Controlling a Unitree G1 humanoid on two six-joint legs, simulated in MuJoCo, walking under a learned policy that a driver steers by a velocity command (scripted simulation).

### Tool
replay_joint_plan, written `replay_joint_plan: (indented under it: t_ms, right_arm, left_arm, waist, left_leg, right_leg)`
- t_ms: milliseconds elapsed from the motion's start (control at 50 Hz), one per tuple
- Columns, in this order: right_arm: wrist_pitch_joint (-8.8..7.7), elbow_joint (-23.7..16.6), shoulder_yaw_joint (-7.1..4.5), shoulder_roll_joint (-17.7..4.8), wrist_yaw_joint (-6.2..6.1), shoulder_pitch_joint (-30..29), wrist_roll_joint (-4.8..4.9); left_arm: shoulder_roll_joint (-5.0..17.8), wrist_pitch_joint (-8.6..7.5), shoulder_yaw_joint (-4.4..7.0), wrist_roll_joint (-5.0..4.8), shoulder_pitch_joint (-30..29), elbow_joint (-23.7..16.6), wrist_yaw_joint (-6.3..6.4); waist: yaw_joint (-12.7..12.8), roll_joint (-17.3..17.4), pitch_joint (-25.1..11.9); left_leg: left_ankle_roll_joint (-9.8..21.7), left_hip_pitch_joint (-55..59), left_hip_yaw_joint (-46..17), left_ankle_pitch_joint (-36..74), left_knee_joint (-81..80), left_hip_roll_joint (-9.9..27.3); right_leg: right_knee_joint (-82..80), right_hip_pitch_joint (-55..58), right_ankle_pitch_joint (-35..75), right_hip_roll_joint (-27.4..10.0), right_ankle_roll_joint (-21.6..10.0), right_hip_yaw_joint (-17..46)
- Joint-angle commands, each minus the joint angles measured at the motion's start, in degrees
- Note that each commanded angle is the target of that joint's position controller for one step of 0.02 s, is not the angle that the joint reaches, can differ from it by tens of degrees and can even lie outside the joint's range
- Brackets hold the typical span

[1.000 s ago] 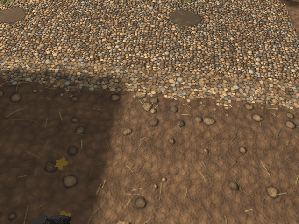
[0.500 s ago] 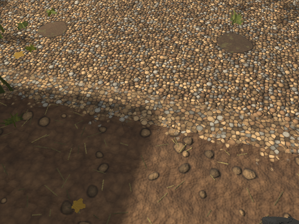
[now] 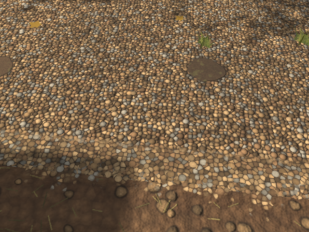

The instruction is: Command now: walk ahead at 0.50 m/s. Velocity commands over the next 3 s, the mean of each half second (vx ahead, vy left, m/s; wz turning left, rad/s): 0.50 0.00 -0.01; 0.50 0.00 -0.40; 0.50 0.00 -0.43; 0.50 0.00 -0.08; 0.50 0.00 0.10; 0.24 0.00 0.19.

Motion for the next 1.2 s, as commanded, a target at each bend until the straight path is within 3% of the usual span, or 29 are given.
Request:
replay_joint_plan:
  t_ms: [20, 100, 140, 160, 180, 200, 220, 240, 260, 280, 340, 440, 580, 620, 660, 680, 700, 720, 740, 780, 820, 860, 920, 1000, 1100, 1140, 1160, 1180, 1200]
  right_arm:
    - [-0.36, -1.86, -2.37, -10.21, -0.36, 0.4, 0.53]
    - [0.84, -0.19, -2.83, -11.25, -0.86, 0.69, 0.81]
    - [1.42, -0.19, -2.44, -10.47, -1.13, -0.7, 0.8]
    - [1.38, -1.28, -1.27, -7.88, -1.32, -0.5, -0.22]
    - [0.21, -2.49, 0.54, -2.13, -0.9, 5.78, -0.46]
    - [-0.89, -1.63, -0.19, -5.62, -0.59, 3.3, 0.03]
    - [-1.57, -3.12, -1.21, -9.07, -0.17, -1.11, 1.51]
    - [-1.71, -3.93, -1.05, -8.74, -0.28, -4.55, 1.61]
    - [-1.47, -4.24, -1.17, -8.19, -0.49, -6.37, 0.74]
    - [-0.86, -3.95, -1.42, -7.7, -0.66, -5.46, 0.34]
    - [0.74, -3.24, -1.06, -5.2, -0.96, -4.19, -0.04]
    - [0.49, -5.45, -0.53, -3.62, -0.67, -12.92, -0.46]
    - [-1.21, -9.13, -0.09, -3.75, 1.23, -24.64, 0.27]
    - [-1.77, -8.76, -0.61, -5.46, 1.46, -22.76, 0.27]
    - [-2.17, -6.02, -2.12, -8.31, 0.95, -13.45, 0.05]
    - [-2.35, -4.12, -3.29, -11.49, 0.4, -3.9, -0.9]
    - [-1.65, -3.01, -4.8, -16.82, -0.03, 2.51, -1.56]
    - [-1.25, -2.91, -3.75, -13.05, 0.1, 3.48, -1.03]
    - [-1.18, -3.25, -2.59, -9.28, -0.08, -0.11, -0.67]
    - [-1.16, -3.43, -1.49, -5.6, -0.11, -7.13, -0.74]
    - [-1.65, -3.06, -1.2, -4.11, -0.02, -10.79, -1.3]
    - [-2.21, -2.33, -1.69, -5.07, -0.12, -11.51, -1.35]
    - [-2.32, -0.98, -2.37, -6.79, -0.71, -10.4, -1.49]
    - [-1.55, -0.1, -2.86, -8.76, -1.4, -8.87, -1.07]
    - [0.25, 1.54, -3.85, -11.37, -1.48, -5.35, 0.48]
    - [1.03, 1.37, -4.37, -13.0, -1.6, -6.15, 1.13]
    - [1.52, 1.2, -4.57, -13.62, -1.65, -6.81, 1.46]
    - [1.92, 0.94, -4.3, -13.08, -1.68, -7.72, 1.66]
    - [1.67, 0.12, -3.29, -10.56, -1.8, -6.68, 0.12]
  left_arm:
    - [3.12, -0.99, 0.42, -0.42, -6.29, -4.93, -0.72]
    - [4.93, -1.59, 0.95, -0.42, -6.1, -5.82, -1.7]
    - [7.98, -1.73, 2.75, 0.02, 4.92, -2.47, -1.29]
    - [11.84, -1.66, 4.12, 0.44, 15.13, -0.26, -0.73]
    - [17.07, -1.11, 5.38, 0.67, 19.71, 0.79, -0.56]
    - [12.02, -0.93, 3.99, -0.2, 20.7, 0.76, -0.7]
    - [9.93, -0.97, 3.12, -0.21, 16.51, 0.13, -0.61]
    - [8.58, -0.92, 2.67, 0.11, 12.69, -0.7, -0.54]
    - [6.98, -1.01, 2.22, 0.56, 9.62, -0.91, -0.72]
    - [5.52, -1.38, 1.74, 1.07, 7.82, -1.13, -0.78]
    - [6.17, -2.3, 2.05, 0.63, 7.59, -0.22, -0.74]
    - [8.0, -1.97, 2.56, 0.25, 11.42, 2.19, 0.42]
    - [9.38, -0.17, 3.14, -1.01, 18.33, 5.53, 1.27]
    - [10.03, 0.32, 3.55, -1.04, 17.84, 5.7, 1.65]
    - [9.37, 0.7, 3.37, -0.89, 16.61, 5.42, 1.75]
    - [6.5, 0.61, 2.32, -0.15, 16.01, 4.29, 1.65]
    - [0.71, -0.26, 0.72, -0.26, 21.96, 2.68, 1.55]
    - [2.81, -1.08, 1.01, -1.07, 21.83, 2.71, 1.46]
    - [7.8, -1.19, 2.53, -2.26, 17.59, 1.9, 1.41]
    - [7.24, -0.6, 2.91, -1.7, 13.01, 0.84, 1.68]
    - [5.06, 0.93, 3.18, -1.48, 14.29, 0.87, 1.55]
    - [3.3, 2.15, 3.03, -1.38, 13.57, -0.05, 1.48]
    - [2.95, 2.62, 3.04, -0.91, 10.48, -1.79, 1.21]
    - [1.75, 1.99, 2.27, -0.77, 3.18, -4.12, -0.49]
    - [2.74, 2.31, 2.24, -0.71, -3.27, -7.91, -1.97]
    - [4.48, 2.58, 3.1, -0.55, -1.23, -8.44, -2.18]
    - [6.02, 2.73, 4.06, -0.62, 3.31, -7.61, -2.09]
    - [8.57, 2.84, 5.72, -0.87, 12.25, -5.19, -1.7]
    - [13.73, 3.37, 7.93, -1.12, 22.15, -2.59, -0.53]
  waist:
    - [-0.1, 6.06, 2.12]
    - [1.53, 7.36, 1.67]
    - [7.28, 6.69, -4.85]
    - [11.02, 2.5, -12.89]
    - [9.08, -11.79, -19.76]
    - [11.02, -10.76, -21.5]
    - [10.4, -7.27, -13.16]
    - [8.93, -3.32, -8.33]
    - [7.35, -1.29, -4.17]
    - [5.26, -2.59, -3.09]
    - [3.37, -2.53, -1.86]
    - [5.48, -0.65, 0.52]
    - [8.61, -0.93, 3.23]
    - [6.82, -2.18, 2.27]
    - [1.8, -2.23, -2.87]
    - [-2.25, 0.24, -10.89]
    - [-1.58, 13.4, -20.15]
    - [-2.16, 18.73, -22.9]
    - [-2.07, 13.71, -14.18]
    - [0.75, 9.12, -4.82]
    - [3.79, 10.82, -1.43]
    - [4.74, 9.15, 0.04]
    - [4.59, 6.84, 1.08]
    - [2.15, 5.5, 2.8]
    - [0.72, 5.33, 4.86]
    - [2.99, 6.9, 2.47]
    - [5.89, 7.4, -0.49]
    - [10.91, 6.21, -4.94]
    - [14.5, 0.22, -10.24]
  left_leg:
    - [8.77, -1.83, -7.36, 11.36, -4.09, 15.56]
    - [7.07, 4.56, -8.68, 17.17, 1.16, 18.42]
    - [4.73, 2.95, -5.31, 31.57, 13.82, 14.73]
    - [2.53, -5.96, -2.45, 23.61, 29.04, 11.55]
    - [-1.98, -30.22, -0.33, -4.0, 50.81, 1.65]
    - [-1.79, -37.7, -8.22, -20.9, 58.87, 1.73]
    - [-0.88, -42.43, -8.59, -17.54, 61.46, 4.89]
    - [-0.46, -41.57, -6.77, -12.43, 59.46, 7.87]
    - [-0.65, -39.57, -6.18, -8.73, 55.69, 9.62]
    - [-0.74, -35.77, -6.78, -6.03, 53.01, 11.2]
    - [-2.15, -32.77, -6.11, -1.82, 48.39, 11.8]
    - [-3.67, -35.43, -5.06, 12.5, 32.06, 11.16]
    - [-3.58, -31.17, -4.79, 14.66, 16.15, 7.12]
    - [-2.6, -26.96, -5.08, 11.04, 14.07, 6.41]
    - [-0.37, -12.72, -3.21, 8.58, 11.54, 4.87]
    - [2.6, 3.27, -7.89, 10.15, 14.88, 10.63]
    - [10.13, 26.33, -29.01, 2.66, 13.34, 24.95]
    - [12.28, 26.87, -42.18, -5.78, 6.43, 28.09]
    - [9.7, 19.8, -34.8, -10.02, 4.82, 26.17]
    - [7.35, 5.12, -22.4, -4.81, 0.96, 22.11]
    - [6.47, -3.54, -14.56, 0.52, -2.89, 19.62]
    - [7.3, -6.09, -9.45, 5.86, -5.19, 19.58]
    - [7.74, -4.76, -3.29, 11.32, -6.24, 19.4]
    - [6.4, -2.93, 4.1, 13.46, -6.52, 18.21]
    - [4.85, 6.2, 7.33, 18.39, -2.81, 21.03]
    - [3.65, 8.46, 9.13, 35.49, 4.13, 21.15]
    - [2.91, 8.31, 10.23, 44.38, 11.51, 20.45]
    - [1.23, 4.68, 12.05, 46.64, 23.4, 18.17]
    - [-1.75, -9.2, 12.4, 30.89, 41.3, 15.61]
  right_leg:
    - [-5.29, 3.27, 2.84, 1.71, -0.52, -1.46]
    - [-9.48, 5.83, -4.82, 3.06, -3.43, -1.95]
    - [-11.94, 22.03, -5.21, 6.05, -5.97, -4.92]
    - [-9.53, 38.41, -1.9, -0.96, -9.18, 2.43]
    - [-13.89, 59.18, -12.58, -14.09, -18.34, 28.16]
    - [-20.5, 59.94, -20.59, -15.31, -18.92, 38.37]
    - [-21.75, 53.39, -23.1, -13.87, -16.53, 31.19]
    - [-22.82, 45.49, -20.58, -11.67, -15.05, 24.56]
    - [-24.93, 37.85, -16.32, -9.65, -14.51, 20.02]
    - [-26.59, 33.07, -12.44, -7.98, -13.81, 16.77]
    - [-30.36, 27.99, -5.29, -6.42, -14.63, 10.85]
    - [-32.0, 29.87, 0.81, -4.47, -13.17, 3.77]
    - [-27.21, 35.22, -1.71, -6.12, -12.16, 6.57]
    - [-24.19, 36.78, -0.1, -7.23, -11.13, 8.72]
    - [-14.67, 35.02, 8.48, -4.27, -9.09, 7.43]
    - [-1.02, 27.38, 3.87, -0.79, -7.15, 5.05]
    - [20.74, 5.13, -16.07, 7.88, -2.54, -1.23]
    - [30.57, -2.68, -35.28, 8.12, -2.24, 4.26]
    - [34.63, -6.7, -31.79, 4.96, -2.65, 5.5]
    - [31.68, -4.59, -23.26, 0.8, -2.67, 3.31]
    - [28.43, 0.87, -19.07, -1.47, -2.42, 3.5]
    - [26.8, 0.84, -16.25, -1.97, -1.81, 3.17]
    - [19.91, -1.84, -8.95, -2.04, -1.0, 3.38]
    - [6.66, 0.54, 0.33, -0.96, -1.54, -0.7]
    - [-0.94, -0.05, -5.01, 0.64, -4.06, -4.12]
    - [-1.66, 5.43, -11.03, 3.79, -6.2, -7.2]
    - [-2.34, 11.84, -13.05, 6.3, -7.62, -9.02]
    - [-6.09, 24.19, -10.0, 9.38, -9.6, -10.12]
    - [-7.58, 41.97, -9.44, 5.06, -12.74, -0.41]
Next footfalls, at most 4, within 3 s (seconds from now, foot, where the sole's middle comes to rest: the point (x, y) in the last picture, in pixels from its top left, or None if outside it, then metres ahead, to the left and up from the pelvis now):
0.16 right None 0.26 -0.15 -0.78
0.68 left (127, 219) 0.55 0.09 -0.78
1.20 right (195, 173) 0.75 -0.23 -0.78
1.74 left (177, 112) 1.14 -0.19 -0.78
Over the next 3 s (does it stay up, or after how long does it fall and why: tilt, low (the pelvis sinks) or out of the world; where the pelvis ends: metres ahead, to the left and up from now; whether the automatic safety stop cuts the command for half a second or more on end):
stays up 1.48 -0.49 -0.01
